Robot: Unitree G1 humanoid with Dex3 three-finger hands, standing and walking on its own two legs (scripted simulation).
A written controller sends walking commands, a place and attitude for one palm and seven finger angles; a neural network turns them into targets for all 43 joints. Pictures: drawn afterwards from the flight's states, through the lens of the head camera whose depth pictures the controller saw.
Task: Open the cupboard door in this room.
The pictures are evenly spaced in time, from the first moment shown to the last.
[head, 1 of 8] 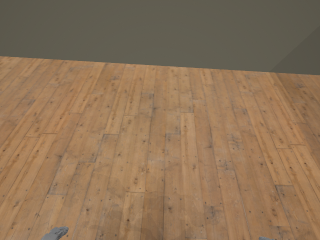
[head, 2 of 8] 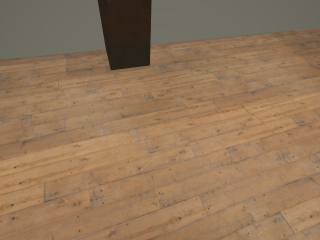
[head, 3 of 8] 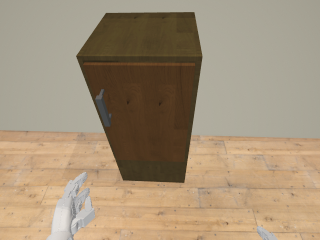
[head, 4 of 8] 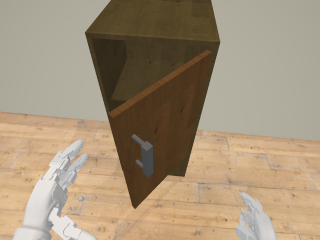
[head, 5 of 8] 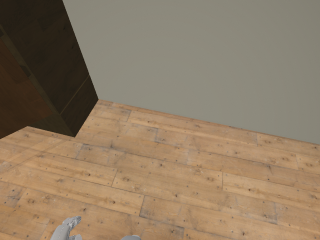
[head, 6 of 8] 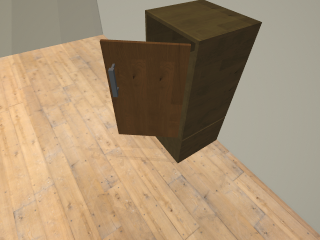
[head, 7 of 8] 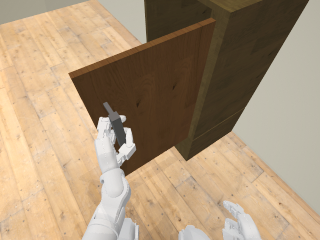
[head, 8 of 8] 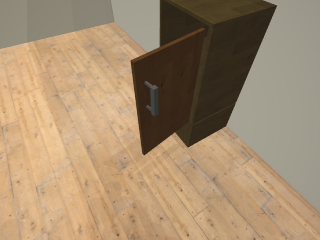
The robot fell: no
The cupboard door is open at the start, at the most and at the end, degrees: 0 100 100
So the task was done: yes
